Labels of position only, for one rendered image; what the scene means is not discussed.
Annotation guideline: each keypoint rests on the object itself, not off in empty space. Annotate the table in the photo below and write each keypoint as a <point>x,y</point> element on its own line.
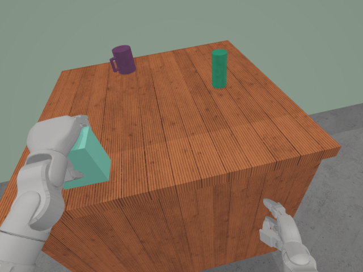
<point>190,163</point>

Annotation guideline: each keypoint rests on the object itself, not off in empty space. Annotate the sponge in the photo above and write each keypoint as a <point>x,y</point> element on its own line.
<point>89,157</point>

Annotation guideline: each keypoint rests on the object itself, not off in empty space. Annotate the right robot hand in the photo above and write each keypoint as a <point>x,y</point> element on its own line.
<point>282,231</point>

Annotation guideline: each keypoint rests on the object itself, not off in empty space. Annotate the robot left forearm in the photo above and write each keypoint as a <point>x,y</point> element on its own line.
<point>37,208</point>

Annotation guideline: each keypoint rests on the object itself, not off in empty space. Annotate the robot right forearm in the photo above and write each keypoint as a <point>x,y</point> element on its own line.
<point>296,258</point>

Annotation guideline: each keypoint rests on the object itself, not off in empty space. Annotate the left robot hand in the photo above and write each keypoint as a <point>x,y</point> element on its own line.
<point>58,134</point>

